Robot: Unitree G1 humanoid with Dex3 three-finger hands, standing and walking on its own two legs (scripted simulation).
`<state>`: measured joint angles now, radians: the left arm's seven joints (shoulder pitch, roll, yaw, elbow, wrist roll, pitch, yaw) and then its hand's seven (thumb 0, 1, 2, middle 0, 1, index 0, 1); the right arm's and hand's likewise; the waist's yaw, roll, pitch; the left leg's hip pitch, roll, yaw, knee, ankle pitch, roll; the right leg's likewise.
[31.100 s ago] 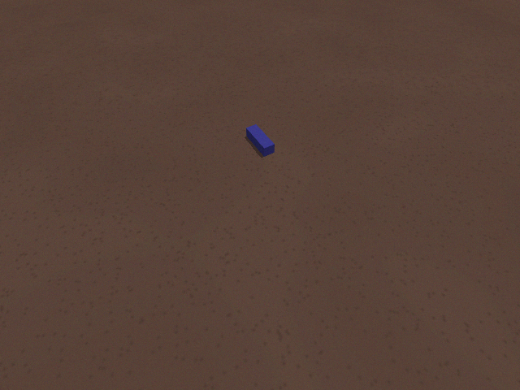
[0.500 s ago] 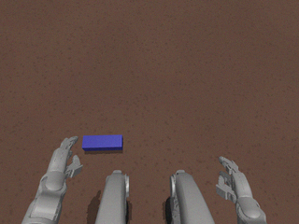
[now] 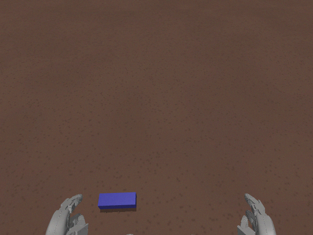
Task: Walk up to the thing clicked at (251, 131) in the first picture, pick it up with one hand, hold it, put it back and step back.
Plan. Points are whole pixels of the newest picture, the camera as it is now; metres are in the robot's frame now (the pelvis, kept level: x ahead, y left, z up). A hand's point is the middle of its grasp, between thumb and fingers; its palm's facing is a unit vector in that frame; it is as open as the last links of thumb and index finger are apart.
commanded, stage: home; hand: left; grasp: from above
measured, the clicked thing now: (117, 200) +0.43 +0.22 -0.68
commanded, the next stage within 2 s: stand in 1.98 s
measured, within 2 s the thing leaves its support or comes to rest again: neither
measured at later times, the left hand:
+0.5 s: hand (86, 233) +0.16 +0.18 -0.04, palm faces +0.06 -0.98 -0.20, open 7.4 cm
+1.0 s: hand (87, 233) +0.16 +0.17 -0.04, palm faces +0.05 -0.98 -0.20, open 7.4 cm
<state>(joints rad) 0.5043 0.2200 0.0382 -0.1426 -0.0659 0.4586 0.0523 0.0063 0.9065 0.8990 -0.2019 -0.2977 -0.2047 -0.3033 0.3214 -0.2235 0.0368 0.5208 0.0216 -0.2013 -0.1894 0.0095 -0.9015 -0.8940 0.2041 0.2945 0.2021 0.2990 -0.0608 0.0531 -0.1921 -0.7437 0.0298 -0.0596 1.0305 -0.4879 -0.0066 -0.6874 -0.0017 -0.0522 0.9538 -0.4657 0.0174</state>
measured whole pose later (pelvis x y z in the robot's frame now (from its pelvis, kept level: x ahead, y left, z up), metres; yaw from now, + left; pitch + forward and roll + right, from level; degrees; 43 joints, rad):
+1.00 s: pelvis +0.00 -0.01 +0.00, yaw +0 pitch +9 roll -2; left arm 0.49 0.22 0.03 -0.12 -0.05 0.46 0.02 0.01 0.91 0.90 -0.20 -0.30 -0.20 -0.30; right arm 0.29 -0.22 0.04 0.55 0.00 -0.26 -0.18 0.01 -0.90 -0.89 0.21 0.29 0.20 0.30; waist -0.04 0.04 -0.16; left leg -0.69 0.03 -0.06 1.01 -0.48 -0.01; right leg -0.64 0.00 -0.05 0.95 -0.46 0.01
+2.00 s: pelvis +0.00 +0.00 +0.00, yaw +0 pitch +10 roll -3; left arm 0.51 0.23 0.03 -0.15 -0.05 0.46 0.02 0.01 0.91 0.90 -0.20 -0.30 -0.20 -0.30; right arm 0.29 -0.22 0.03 0.54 0.00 -0.24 -0.18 0.01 -0.90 -0.89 0.21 0.29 0.20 0.30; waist -0.04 0.04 -0.17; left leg -0.70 0.03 -0.06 1.02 -0.50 -0.01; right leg -0.64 0.00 -0.05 0.95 -0.48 0.02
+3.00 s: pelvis -0.01 +0.00 +0.07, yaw +0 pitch -5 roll +0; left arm 0.17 0.29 0.03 1.14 0.04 0.01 0.03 0.00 0.91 0.90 -0.20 -0.30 -0.21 -0.30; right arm 0.16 -0.30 -0.03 1.12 -0.03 0.00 -0.02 0.00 -0.90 -0.89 0.20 0.29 0.20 0.30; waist 0.01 0.02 0.06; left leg -0.12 0.00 -0.02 0.38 -0.18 0.00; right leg -0.11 -0.03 -0.02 0.38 -0.19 0.02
